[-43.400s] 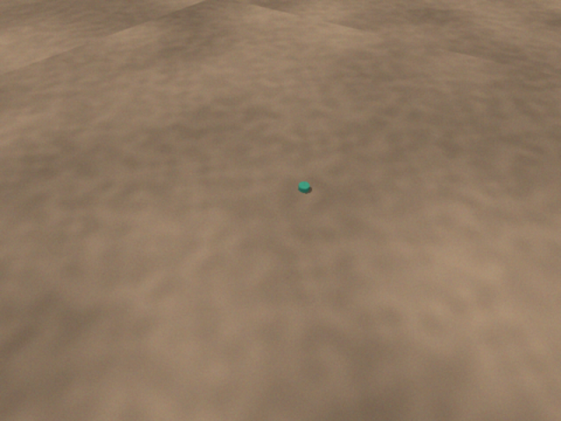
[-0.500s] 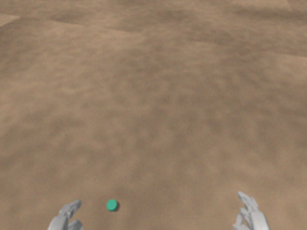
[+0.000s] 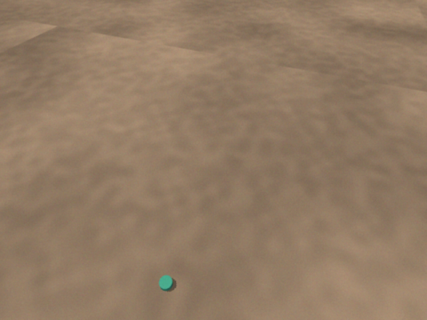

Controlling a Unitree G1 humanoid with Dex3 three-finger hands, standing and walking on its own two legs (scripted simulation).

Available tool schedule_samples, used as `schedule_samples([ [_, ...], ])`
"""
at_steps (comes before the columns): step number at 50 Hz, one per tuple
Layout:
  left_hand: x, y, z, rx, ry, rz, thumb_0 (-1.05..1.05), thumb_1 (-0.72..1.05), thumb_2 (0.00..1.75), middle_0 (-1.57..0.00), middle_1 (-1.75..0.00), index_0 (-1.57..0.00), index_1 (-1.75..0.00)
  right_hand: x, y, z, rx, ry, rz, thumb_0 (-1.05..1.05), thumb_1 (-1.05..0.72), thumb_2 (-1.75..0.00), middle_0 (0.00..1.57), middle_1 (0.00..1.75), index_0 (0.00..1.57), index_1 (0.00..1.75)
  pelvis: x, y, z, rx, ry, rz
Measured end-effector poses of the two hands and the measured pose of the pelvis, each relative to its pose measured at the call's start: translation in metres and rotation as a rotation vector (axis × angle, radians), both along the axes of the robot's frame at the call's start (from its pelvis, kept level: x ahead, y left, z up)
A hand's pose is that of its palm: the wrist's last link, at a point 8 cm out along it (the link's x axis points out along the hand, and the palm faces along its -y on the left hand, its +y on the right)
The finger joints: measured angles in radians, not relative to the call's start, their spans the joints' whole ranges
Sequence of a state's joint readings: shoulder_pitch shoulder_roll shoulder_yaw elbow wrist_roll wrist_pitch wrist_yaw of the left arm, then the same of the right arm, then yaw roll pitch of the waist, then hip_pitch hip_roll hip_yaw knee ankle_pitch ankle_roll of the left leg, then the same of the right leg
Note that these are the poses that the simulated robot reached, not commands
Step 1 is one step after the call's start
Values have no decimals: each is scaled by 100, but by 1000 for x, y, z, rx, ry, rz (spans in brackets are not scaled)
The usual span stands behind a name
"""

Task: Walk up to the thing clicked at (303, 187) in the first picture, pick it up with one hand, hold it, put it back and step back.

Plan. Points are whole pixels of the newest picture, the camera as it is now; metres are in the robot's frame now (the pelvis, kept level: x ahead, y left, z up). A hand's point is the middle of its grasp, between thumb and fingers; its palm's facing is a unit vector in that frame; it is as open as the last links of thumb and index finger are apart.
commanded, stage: stand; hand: left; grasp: from above
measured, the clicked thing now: (166, 283) +0.44 +0.24 -0.75
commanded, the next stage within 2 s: step back in 2.00 s
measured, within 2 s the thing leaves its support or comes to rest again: neither
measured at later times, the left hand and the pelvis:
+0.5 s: hand out of the picture +0.04 +0.23 -0.15, palm faces +0.04 -0.94 -0.34, open 7.4 cm; pelvis -0.01 -0.01 +0.02, yaw +0 degrees
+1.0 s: hand out of the picture +0.07 +0.22 -0.14, palm faces +0.02 -0.94 -0.34, open 7.4 cm; pelvis +0.00 -0.02 +0.02, yaw +0 degrees
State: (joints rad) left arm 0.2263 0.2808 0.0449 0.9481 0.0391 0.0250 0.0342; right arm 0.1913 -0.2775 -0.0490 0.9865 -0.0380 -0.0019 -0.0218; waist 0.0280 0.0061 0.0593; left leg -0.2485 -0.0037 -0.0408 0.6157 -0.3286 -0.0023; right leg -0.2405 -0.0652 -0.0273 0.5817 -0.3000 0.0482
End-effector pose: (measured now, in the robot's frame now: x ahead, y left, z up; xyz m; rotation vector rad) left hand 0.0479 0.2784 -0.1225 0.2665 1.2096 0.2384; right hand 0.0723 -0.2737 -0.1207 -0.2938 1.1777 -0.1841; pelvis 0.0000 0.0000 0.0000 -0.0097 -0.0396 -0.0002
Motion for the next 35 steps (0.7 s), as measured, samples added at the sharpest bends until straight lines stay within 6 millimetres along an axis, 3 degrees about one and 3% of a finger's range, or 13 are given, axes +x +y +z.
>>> schedule_samples([
  [9, -18, -3, 4, -8, 60, 22, 1, 90, 90, -20, -30, -20, -30, -10, 1, 3, 19, 38, -20, 1, -91, -90, 21, 30, 20, 30, -1, -2, 10, 2, -26, 5],
  [35, -13, -6, 15, 12, 77, 13, 0, 90, 90, -20, -30, -20, -30, -28, -27, 7, 4, 94, -37, 1, -91, -90, 21, 30, 20, 30, -5, -17, 17, 6, -30, 2],
])
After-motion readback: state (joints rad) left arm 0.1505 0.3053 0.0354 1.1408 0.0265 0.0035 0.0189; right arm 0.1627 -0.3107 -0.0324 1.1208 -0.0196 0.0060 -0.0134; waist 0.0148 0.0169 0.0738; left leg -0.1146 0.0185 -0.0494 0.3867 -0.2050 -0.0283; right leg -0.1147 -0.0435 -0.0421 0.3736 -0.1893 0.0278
